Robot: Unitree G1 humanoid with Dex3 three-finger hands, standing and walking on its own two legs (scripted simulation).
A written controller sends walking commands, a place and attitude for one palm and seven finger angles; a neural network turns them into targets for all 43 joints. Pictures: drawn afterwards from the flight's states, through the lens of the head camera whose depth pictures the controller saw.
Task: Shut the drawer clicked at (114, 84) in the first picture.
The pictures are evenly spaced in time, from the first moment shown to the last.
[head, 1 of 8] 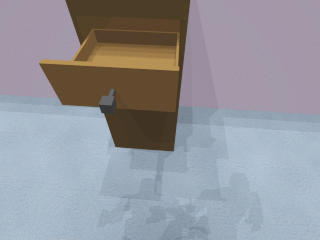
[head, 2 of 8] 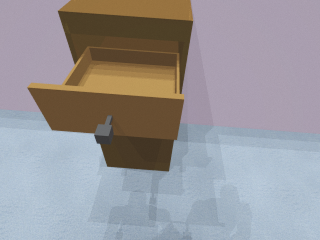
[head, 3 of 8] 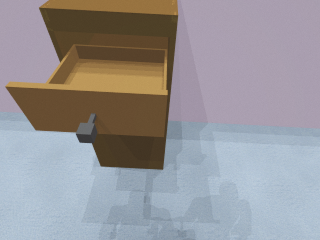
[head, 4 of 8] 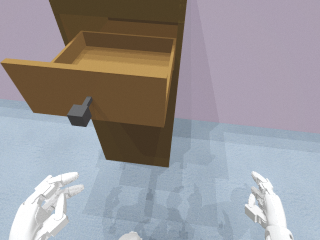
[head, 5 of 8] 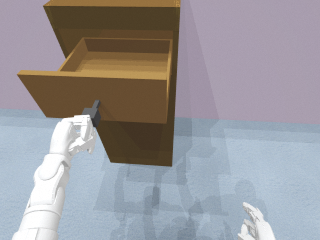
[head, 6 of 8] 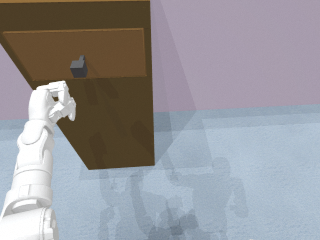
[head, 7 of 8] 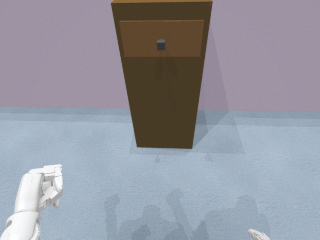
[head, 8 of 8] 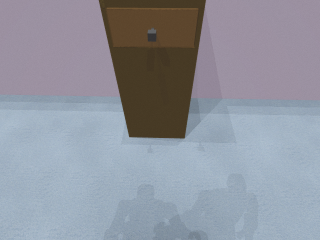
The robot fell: no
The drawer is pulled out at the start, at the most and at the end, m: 0.30 0.30 0.00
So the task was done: yes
